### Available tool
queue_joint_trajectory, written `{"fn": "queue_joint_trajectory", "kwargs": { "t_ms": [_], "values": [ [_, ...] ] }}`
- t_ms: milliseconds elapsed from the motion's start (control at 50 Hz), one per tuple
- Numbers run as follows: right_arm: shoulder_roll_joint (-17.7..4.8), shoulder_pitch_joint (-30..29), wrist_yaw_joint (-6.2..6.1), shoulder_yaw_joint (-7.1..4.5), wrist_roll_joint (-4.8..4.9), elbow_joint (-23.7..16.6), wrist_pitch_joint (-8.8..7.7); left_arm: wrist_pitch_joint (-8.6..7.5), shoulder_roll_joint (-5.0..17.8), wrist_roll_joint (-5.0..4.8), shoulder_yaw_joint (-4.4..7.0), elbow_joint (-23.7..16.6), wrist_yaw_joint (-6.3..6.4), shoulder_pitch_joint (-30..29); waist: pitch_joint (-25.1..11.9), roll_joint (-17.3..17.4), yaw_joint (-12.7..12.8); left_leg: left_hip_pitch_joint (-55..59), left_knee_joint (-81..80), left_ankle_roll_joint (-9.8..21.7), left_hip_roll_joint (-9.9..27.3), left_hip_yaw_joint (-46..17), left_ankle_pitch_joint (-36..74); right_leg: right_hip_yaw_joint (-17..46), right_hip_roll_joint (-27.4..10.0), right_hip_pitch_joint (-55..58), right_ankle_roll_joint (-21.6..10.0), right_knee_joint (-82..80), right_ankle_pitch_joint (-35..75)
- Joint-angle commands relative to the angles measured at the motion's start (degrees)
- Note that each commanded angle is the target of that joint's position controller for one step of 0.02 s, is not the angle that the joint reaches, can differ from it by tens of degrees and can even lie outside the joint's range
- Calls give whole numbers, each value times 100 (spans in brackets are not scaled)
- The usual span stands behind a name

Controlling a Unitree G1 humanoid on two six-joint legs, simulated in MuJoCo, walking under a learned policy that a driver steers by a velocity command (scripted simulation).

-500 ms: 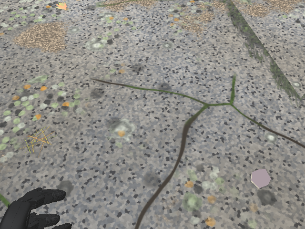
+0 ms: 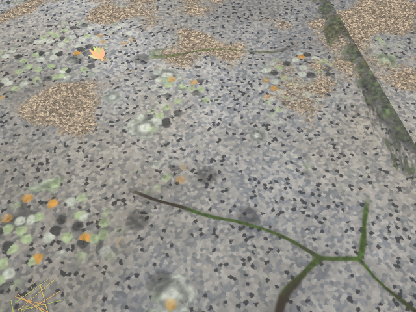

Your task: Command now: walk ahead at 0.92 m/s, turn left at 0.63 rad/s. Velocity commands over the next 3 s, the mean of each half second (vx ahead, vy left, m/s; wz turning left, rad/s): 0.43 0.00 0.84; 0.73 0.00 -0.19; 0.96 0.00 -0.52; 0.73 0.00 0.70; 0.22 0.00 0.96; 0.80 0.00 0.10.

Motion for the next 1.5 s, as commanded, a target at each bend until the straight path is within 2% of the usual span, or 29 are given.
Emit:
{"fn": "queue_joint_trajectory", "kwargs": {
  "t_ms": [20, 40, 60, 80, 100, 160, 260, 380, 440, 480, 500, 540, 640, 760, 780, 800, 820, 840, 880, 1000, 1120, 1180, 1200, 1220, 1240, 1260, 1320, 1400, 1500],
  "values": [
    [-936, 1351, -34, -295, -93, 112, -31, 122, 1123, 178, 262, -412, 249, -435, -627, -595, -1037, 2412, -124, 234, -871, 414, -616, -214, -1701, -855, 465, 2552, 8881],
    [-1124, 2667, -81, -417, -115, 489, -40, 223, 1278, 192, 316, -574, 289, -881, -1080, -469, -1684, 3655, -493, 454, -815, 78, -497, -195, -1619, -1459, 513, 4531, 8533],
    [-1233, 3208, -191, -520, -104, 667, -20, 201, 1098, 132, 291, -654, 213, -1265, -1041, 318, -1928, 4686, -815, 735, -311, -565, 47, -252, -747, -2825, 566, 7130, 3925],
    [-1720, 2835, -240, -628, -171, 601, 7, 98, 259, -6, 80, -1106, 139, -737, -1282, 1810, -849, 6599, 186, 1629, 1154, -2821, 4000, 389, -30, -5748, 910, 9334, -1504],
    [-1802, 2778, -251, -720, -56, 407, -12, 52, 478, -68, 6, -1310, 145, -710, -2512, 531, -1029, 7085, -553, 2182, 1640, -4004, 3394, 1369, -228, -6299, 805, 9594, -1007],
    [-1028, 1563, -359, -533, 74, 76, 88, 124, 601, 194, -58, -1397, 60, -1141, -368, -838, -231, 3784, -1725, 1407, 1022, -3282, 1855, 1287, -948, -5746, 623, 7621, -302],
    [-1323, 1364, -296, -596, 17, 6, -8, 569, 427, 167, -169, -1698, 62, -1395, -512, -237, 4, 2193, -1539, 761, -110, -2140, 3662, 815, -867, -4371, 814, 4983, 474],
    [-1240, 1573, -438, -693, 38, -117, 353, 528, 511, 48, -225, -1965, 109, -2276, -800, 419, -603, 2849, -688, -132, -525, -2755, 1800, 1018, -390, -4072, 688, 3059, 1605],
    [-1258, 1041, -477, -719, 2, -376, 338, 297, 776, 78, -136, -1661, 190, -1371, -735, 456, -110, 2835, 347, -432, -605, -3142, 828, 1330, -490, -3012, 437, 1637, 2173],
    [-536, 2080, -435, -528, 88, -601, 251, 342, 1443, 109, 45, -1711, 225, -738, -2068, -1487, -403, 1263, 2655, -558, -1489, -1730, -5036, 4142, -3312, -606, -447, 1544, 2366],
    [-858, 2294, -360, -519, -172, -549, 265, 453, 1368, 58, 162, -1660, 229, -884, -2252, -1733, -469, 531, 3284, -509, -863, -1417, -4522, 5579, -3470, -755, -899, 1076, -724],
    [-1097, 1324, -178, -529, -296, -564, 281, 537, 764, 92, 43, -1700, 166, -1298, -943, -788, -280, 369, 3399, -562, -574, -1163, -3478, 4470, -2568, -2142, -582, 554, -2645],
    [-693, 1015, -61, -286, -275, -639, 214, 444, 809, -5, 149, -1122, -74, -767, -480, -832, -379, 1527, 1712, -569, -384, -883, -3099, 3019, -1569, -3364, -520, 181, -1120],
    [-663, 1303, -334, -161, -106, -591, 7, 654, 933, -76, 369, -1220, -154, -1065, -169, -587, -885, 4398, -1373, -556, -490, -470, -2051, 2620, -898, -5240, -322, 783, -714],
    [-942, 1931, -431, -244, -159, -449, -40, 569, 724, -125, 341, -1409, -162, -1422, -331, -273, -1255, 5650, -1458, -446, 50, -894, -2387, 2346, -609, -6347, -5, 1481, -716],
    [-1311, 2248, -520, -323, -214, -468, -92, 451, 79, -212, 185, -1593, -181, -1453, -788, 998, -1325, 5980, -2142, -287, 1655, -2546, -4070, 1671, -234, -6678, 134, 3329, -814],
    [-1841, 1652, -599, -516, -226, -632, -43, 406, 222, -200, 145, -1848, -196, -1618, -474, 1350, -1089, 5109, -2777, 241, 2628, -4137, -5474, 1344, -497, -7325, 170, 4353, -444],
    [-1421, 1338, -606, -461, -212, -660, -67, 446, 598, -94, 243, -1817, -230, -1769, -163, 548, -884, 4758, -2711, 343, 2501, -3971, -5371, 1513, -892, -7372, 173, 4890, -27],
    [-963, 1025, -534, -337, -141, -684, -138, 536, 641, -15, 311, -1532, -328, -1259, -172, 414, -502, 4653, -2778, 61, 1901, -2807, -4363, 1422, -950, -7193, 293, 5289, 378],
    [-881, 1443, -431, -369, -151, -207, -356, 754, 482, 80, 293, -1703, -538, -1835, 325, 447, -422, 4264, -3163, -157, 1426, -668, -2427, 1099, -1344, -7360, 271, 6039, 1226],
    [-1073, 1519, -450, -437, -156, 149, -404, 752, 293, 77, 114, -1963, -692, -2701, 624, 303, -453, 4169, -3001, -372, 1240, 832, 767, -90, -1130, -5704, -386, 3946, 1343],
    [-1645, 1516, -486, -586, -205, 172, -179, 708, 696, -9, 294, -1568, -504, -1062, -661, 679, 493, 4529, -227, -364, 1514, 907, 5096, -467, -228, -3589, -803, 3929, 168],
    [-1663, 1367, -472, -585, -187, 64, -133, 660, 1029, 23, 471, -1146, -413, 274, -1378, 491, 1112, 3644, 1584, -420, 1451, 836, 4489, -170, -2, -1715, -970, 3485, 211],
    [-1044, 1573, -394, -421, -276, 51, -164, 687, 1515, 50, 644, -945, -283, 437, -1514, -239, 865, 1996, 3496, -585, 906, 658, -79, 1121, -664, -347, -1036, 3285, -512],
    [-541, 1542, -264, -270, -148, -639, -281, 790, 2309, 50, 812, -1129, -233, 17, -2124, -1912, 285, -302, 5705, -957, -293, 17, -3719, 4862, -2117, 813, -2008, 1681, -1592],
    [-971, 622, -271, -287, -203, -885, -410, 823, 2137, -3, 819, -1219, -206, 243, -2187, -688, 695, -876, 5718, -826, -36, -1044, -2971, 5444, -2125, 811, -1852, 1018, -1516],
    [-732, 949, -328, -140, -159, -595, -376, 591, 1245, 106, 533, -1022, -47, -429, -709, 284, -140, -68, 4495, -693, 761, -960, -2488, 3700, -1962, -1845, -1252, 879, -213],
    [-581, 887, -211, -105, -116, -461, 68, 220, 827, 43, 327, -825, -151, -562, 135, -78, -448, 268, 3350, -685, 997, -868, -2166, 2309, -1599, -3290, -1050, 9, 408],
    [-375, -94, -77, -67, 78, -610, -24, -3, 708, -27, 248, -628, -214, -305, 525, -127, -113, 238, 1100, -375, 437, -402, -137, 452, -1122, -2718, -225, -465, 3191]
  ]
}}
Next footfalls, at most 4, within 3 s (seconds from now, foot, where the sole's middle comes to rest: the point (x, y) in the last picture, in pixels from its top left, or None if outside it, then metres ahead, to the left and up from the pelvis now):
0.06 left None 0.26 0.05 -0.75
0.46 right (231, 279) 0.55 -0.01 -0.75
0.78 left None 0.44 0.17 -0.75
1.20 right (220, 183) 0.92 0.03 -0.75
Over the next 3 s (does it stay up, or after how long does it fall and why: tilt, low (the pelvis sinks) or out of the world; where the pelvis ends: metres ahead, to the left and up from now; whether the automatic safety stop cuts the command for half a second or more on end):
stays up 1.73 0.39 -0.02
